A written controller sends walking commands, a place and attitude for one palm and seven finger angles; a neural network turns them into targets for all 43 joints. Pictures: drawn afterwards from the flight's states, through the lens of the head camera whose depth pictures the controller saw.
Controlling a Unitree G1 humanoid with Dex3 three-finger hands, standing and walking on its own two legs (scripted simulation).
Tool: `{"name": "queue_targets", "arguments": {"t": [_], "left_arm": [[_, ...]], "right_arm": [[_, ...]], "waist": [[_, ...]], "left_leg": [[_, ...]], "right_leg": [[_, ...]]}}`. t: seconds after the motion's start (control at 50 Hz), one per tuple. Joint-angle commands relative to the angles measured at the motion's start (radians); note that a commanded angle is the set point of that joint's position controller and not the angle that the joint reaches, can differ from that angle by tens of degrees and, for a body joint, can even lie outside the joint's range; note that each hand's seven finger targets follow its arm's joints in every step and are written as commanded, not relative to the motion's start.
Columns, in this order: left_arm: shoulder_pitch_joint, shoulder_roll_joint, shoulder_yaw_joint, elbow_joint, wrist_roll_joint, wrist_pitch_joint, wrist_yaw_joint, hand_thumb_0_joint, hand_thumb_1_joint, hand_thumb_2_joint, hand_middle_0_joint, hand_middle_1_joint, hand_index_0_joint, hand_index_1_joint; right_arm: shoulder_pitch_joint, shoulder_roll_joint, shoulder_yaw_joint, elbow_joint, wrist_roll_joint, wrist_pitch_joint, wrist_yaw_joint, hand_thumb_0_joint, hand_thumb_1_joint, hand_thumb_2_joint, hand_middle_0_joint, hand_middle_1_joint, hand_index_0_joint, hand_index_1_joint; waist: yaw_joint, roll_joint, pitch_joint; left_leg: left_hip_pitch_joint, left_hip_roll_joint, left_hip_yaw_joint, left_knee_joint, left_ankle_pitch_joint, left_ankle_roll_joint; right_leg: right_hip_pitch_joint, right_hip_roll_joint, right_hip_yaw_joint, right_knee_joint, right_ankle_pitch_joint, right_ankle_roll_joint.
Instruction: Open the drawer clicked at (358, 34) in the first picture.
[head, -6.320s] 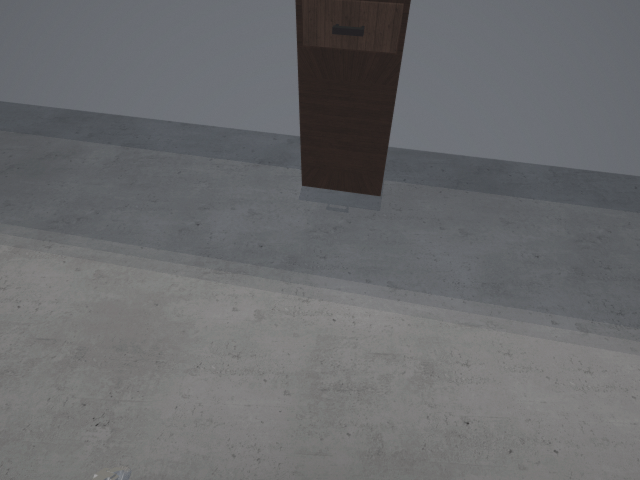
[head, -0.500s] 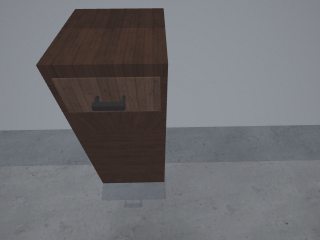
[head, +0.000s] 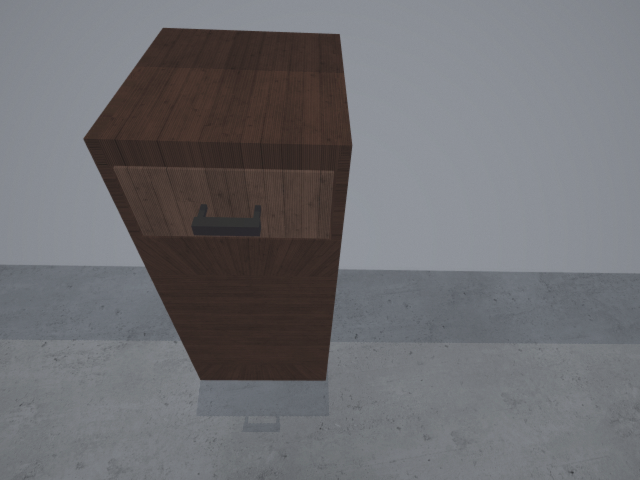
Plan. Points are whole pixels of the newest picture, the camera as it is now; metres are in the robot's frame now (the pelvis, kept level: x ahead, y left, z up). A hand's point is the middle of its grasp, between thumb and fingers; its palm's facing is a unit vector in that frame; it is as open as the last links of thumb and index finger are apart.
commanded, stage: raise the hand with hooked fingers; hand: left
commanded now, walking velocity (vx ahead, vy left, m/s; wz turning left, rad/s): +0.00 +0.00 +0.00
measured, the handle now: (228, 218) +0.52 +0.19 +0.00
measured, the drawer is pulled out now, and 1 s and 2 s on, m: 0.00 0.00 0.00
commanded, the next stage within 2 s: move the hooked fingers above the handle in 1.92 s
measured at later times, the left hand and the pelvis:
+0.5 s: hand out of the picture +0.14 +0.20 -0.05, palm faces +0.02 -0.12 -0.99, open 8.9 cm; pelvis -0.04 -0.03 -0.04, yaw +1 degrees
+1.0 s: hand (134, 371) +0.23 +0.24 +0.03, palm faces +0.09 -0.10 -0.99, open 11.9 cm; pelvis -0.01 +0.00 -0.02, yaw +1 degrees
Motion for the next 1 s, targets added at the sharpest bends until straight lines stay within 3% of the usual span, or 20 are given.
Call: {"name": "queue_targets", "arguments": {"t": [0.0, 0.02, 0.04, 0.06, 0.08, 0.1, 0.12, 0.18, 0.2, 0.22, 0.28, 0.34, 0.4, 0.46, 0.5, 0.6, 0.64, 0.7, 0.82, 0.98], "left_arm": [[0.130, 0.110, 0.017, -0.002, 0.018, -0.026, 0.039, 0.000, 0.900, 0.900, -0.200, -0.300, -0.200, -0.300], [-0.649, 0.434, 0.015, -1.558, 0.152, -0.169, 0.066, 0.000, 0.877, 0.890, -0.202, -0.315, -0.202, -0.315], [-0.166, 0.339, 0.033, -1.292, 0.182, -0.086, 0.145, 0.000, 0.853, 0.880, -0.203, -0.330, -0.203, -0.330], [0.086, 0.169, -0.046, -1.174, 0.178, 0.075, 0.200, 0.000, 0.830, 0.870, -0.205, -0.345, -0.205, -0.345], [0.098, 0.033, -0.151, -1.138, 0.227, 0.114, 0.202, 0.000, 0.807, 0.860, -0.207, -0.360, -0.207, -0.360], [0.013, 0.105, -0.136, -1.201, 0.311, 0.110, 0.224, 0.000, 0.783, 0.850, -0.208, -0.375, -0.208, -0.375], [0.019, 0.175, -0.100, -1.176, 0.436, 0.107, 0.251, 0.000, 0.760, 0.840, -0.210, -0.390, -0.210, -0.390], [0.201, 0.191, -0.092, -1.045, 0.751, 0.103, 0.326, 0.000, 0.690, 0.810, -0.215, -0.435, -0.215, -0.435], [0.253, 0.137, -0.129, -0.978, 0.832, 0.095, 0.351, 0.000, 0.667, 0.800, -0.217, -0.450, -0.217, -0.450], [0.285, 0.096, -0.155, -0.917, 0.904, 0.083, 0.361, 0.000, 0.643, 0.790, -0.218, -0.465, -0.218, -0.465], [0.250, 0.215, -0.050, -1.045, 1.032, 0.023, 0.387, 0.000, 0.573, 0.760, -0.223, -0.510, -0.223, -0.510], [0.146, 0.313, 0.042, -1.173, 1.105, 0.001, 0.443, 0.000, 0.503, 0.730, -0.228, -0.555, -0.228, -0.555], [-0.053, 0.339, 0.070, -1.288, 1.095, 0.007, 0.502, 0.000, 0.433, 0.700, -0.233, -0.600, -0.233, -0.600], [-0.251, 0.370, 0.072, -1.326, 1.071, -0.004, 0.522, 0.000, 0.363, 0.670, -0.238, -0.645, -0.238, -0.645], [-0.252, 0.355, 0.045, -1.285, 1.048, -0.001, 0.505, 0.000, 0.317, 0.650, -0.242, -0.675, -0.242, -0.675], [-0.206, 0.321, -0.021, -1.237, 0.983, 0.058, 0.385, 0.000, 0.200, 0.600, -0.250, -0.750, -0.250, -0.750], [-0.156, 0.342, -0.006, -1.212, 0.972, 0.077, 0.331, 0.000, 0.153, 0.580, -0.253, -0.780, -0.253, -0.780], [-0.134, 0.360, 0.017, -1.243, 0.976, 0.073, 0.284, 0.000, 0.083, 0.550, -0.258, -0.825, -0.258, -0.825], [-0.143, 0.406, 0.101, -1.301, 0.980, 0.039, 0.304, 0.000, -0.057, 0.490, -0.268, -0.915, -0.268, -0.915], [-0.295, 0.394, 0.047, -1.338, 0.958, 0.087, 0.292, 0.000, -0.243, 0.410, -0.282, -1.035, -0.282, -1.035]], "right_arm": [[-0.021, -0.134, -0.033, -0.101, 0.009, -0.015, -0.002, 0.000, -0.900, -0.900, 0.200, 0.300, 0.200, 0.300], [0.016, -0.271, -0.047, -0.434, 0.064, -0.163, -0.038, 0.000, -0.900, -0.900, 0.200, 0.300, 0.200, 0.300], [-0.020, -0.184, -0.039, -0.378, 0.044, -0.279, -0.080, 0.000, -0.900, -0.900, 0.200, 0.300, 0.200, 0.300], [-0.043, -0.149, -0.062, -0.364, 0.073, -0.315, -0.088, 0.000, -0.900, -0.900, 0.200, 0.300, 0.200, 0.300], [-0.043, -0.123, -0.052, -0.370, 0.075, -0.329, -0.085, 0.000, -0.900, -0.900, 0.200, 0.300, 0.200, 0.300], [-0.089, -0.161, -0.065, -0.425, 0.050, -0.322, -0.069, 0.000, -0.900, -0.900, 0.200, 0.300, 0.200, 0.300], [-0.087, -0.197, -0.071, -0.446, 0.024, -0.298, -0.064, 0.000, -0.900, -0.900, 0.200, 0.300, 0.200, 0.300], [-0.140, -0.208, -0.079, -0.564, -0.027, -0.208, -0.031, 0.000, -0.900, -0.900, 0.200, 0.300, 0.200, 0.300], [-0.170, -0.200, -0.085, -0.588, -0.039, -0.168, -0.019, 0.000, -0.900, -0.900, 0.200, 0.300, 0.200, 0.300], [-0.186, -0.198, -0.088, -0.600, -0.039, -0.132, -0.001, 0.000, -0.900, -0.900, 0.200, 0.300, 0.200, 0.300], [-0.267, -0.189, -0.086, -0.671, -0.026, -0.042, 0.039, 0.000, -0.900, -0.900, 0.200, 0.300, 0.200, 0.300], [-0.274, -0.164, -0.080, -0.720, -0.034, 0.009, 0.044, 0.000, -0.900, -0.900, 0.200, 0.300, 0.200, 0.300], [-0.280, -0.152, -0.084, -0.733, -0.045, 0.042, 0.027, 0.000, -0.900, -0.900, 0.200, 0.300, 0.200, 0.300], [-0.290, -0.147, -0.080, -0.709, -0.053, 0.044, 0.008, 0.000, -0.900, -0.900, 0.200, 0.300, 0.200, 0.300], [-0.296, -0.149, -0.077, -0.698, -0.050, 0.035, -0.001, 0.000, -0.900, -0.900, 0.200, 0.300, 0.200, 0.300], [-0.312, -0.155, -0.058, -0.686, -0.033, 0.043, -0.011, 0.000, -0.900, -0.900, 0.200, 0.300, 0.200, 0.300], [-0.309, -0.156, -0.050, -0.682, -0.027, 0.051, -0.014, 0.000, -0.900, -0.900, 0.200, 0.300, 0.200, 0.300], [-0.301, -0.157, -0.045, -0.679, -0.028, 0.060, -0.006, 0.000, -0.900, -0.900, 0.200, 0.300, 0.200, 0.300], [-0.285, -0.158, -0.058, -0.675, -0.029, 0.063, 0.003, 0.000, -0.900, -0.900, 0.200, 0.300, 0.200, 0.300], [-0.277, -0.177, -0.076, -0.658, -0.011, 0.070, 0.006, 0.000, -0.900, -0.900, 0.200, 0.300, 0.200, 0.300]], "waist": [[0.022, 0.022, 0.108], [-0.061, 0.350, -0.417], [0.020, 0.492, -0.420], [-0.013, 0.381, -0.286], [-0.026, 0.266, -0.151], [-0.016, 0.126, -0.078], [-0.030, 0.025, -0.098], [0.042, -0.098, -0.177], [0.054, -0.234, -0.091], [0.067, -0.297, -0.057], [0.144, -0.199, -0.168], [0.148, -0.060, -0.256], [0.103, 0.038, -0.312], [0.038, 0.026, -0.311], [0.024, 0.049, -0.284], [0.036, 0.016, -0.273], [0.056, -0.026, -0.254], [0.080, 0.006, -0.267], [0.099, 0.014, -0.297], [0.074, 0.034, -0.316]], "left_leg": [[-0.023, 0.109, -0.090, 0.116, 0.440, -0.003], [0.275, 0.011, -0.107, -0.051, 0.614, 0.026], [0.461, 0.083, -0.152, -0.100, 0.784, 0.000], [0.305, 0.080, -0.163, -0.159, 0.665, -0.032], [0.192, 0.074, -0.154, -0.145, 0.565, -0.007], [0.061, 0.064, -0.154, -0.082, 0.397, -0.008], [-0.026, 0.038, -0.133, -0.016, 0.219, -0.001], [-0.182, -0.036, -0.104, 0.106, 0.122, 0.002], [-0.291, -0.043, -0.102, 0.127, 0.050, -0.003], [-0.350, -0.046, -0.096, 0.144, 0.007, -0.003], [-0.409, -0.065, -0.073, 0.170, -0.002, -0.005], [-0.366, -0.083, -0.066, 0.216, 0.027, 0.003], [-0.308, -0.089, -0.076, 0.270, 0.013, 0.012], [-0.276, -0.086, -0.100, 0.327, 0.000, 0.020], [-0.263, -0.085, -0.099, 0.324, -0.005, 0.025], [-0.244, -0.075, -0.098, 0.226, 0.045, 0.027], [-0.244, -0.073, -0.094, 0.187, 0.073, 0.024], [-0.204, -0.068, -0.091, 0.139, 0.124, 0.021], [-0.154, -0.065, -0.086, 0.104, 0.189, 0.019], [-0.046, -0.050, -0.094, 0.074, 0.248, 0.021]], "right_leg": [[-0.172, -0.121, 0.130, -0.120, 0.629, -0.006], [-0.145, -0.013, 0.077, 0.053, 0.592, -0.055], [-0.276, 0.015, -0.032, 0.196, 0.202, -0.055], [-0.371, 0.036, -0.066, 0.295, -0.015, -0.025], [-0.396, 0.027, -0.051, 0.281, -0.024, -0.021], [-0.407, 0.015, -0.042, 0.175, -0.018, -0.027], [-0.414, 0.029, -0.033, 0.096, 0.038, -0.040], [-0.414, 0.045, 0.074, 0.089, 0.038, -0.060], [-0.476, 0.052, 0.100, 0.100, -0.031, -0.059], [-0.495, 0.044, 0.117, 0.105, -0.050, -0.060], [-0.412, 0.020, 0.183, 0.148, -0.003, -0.074], [-0.409, 0.024, 0.209, 0.175, 0.027, -0.075], [-0.455, 0.020, 0.246, 0.170, 0.013, -0.071], [-0.505, 0.014, 0.278, 0.146, -0.010, -0.061], [-0.493, 0.011, 0.267, 0.122, -0.002, -0.055], [-0.358, 0.011, 0.199, 0.100, 0.158, -0.031], [-0.299, 0.009, 0.188, 0.085, 0.222, -0.024], [-0.244, 0.012, 0.152, 0.092, 0.289, -0.028], [-0.191, 0.018, 0.121, 0.098, 0.370, -0.033], [-0.214, 0.025, 0.063, 0.082, 0.342, -0.033]]}}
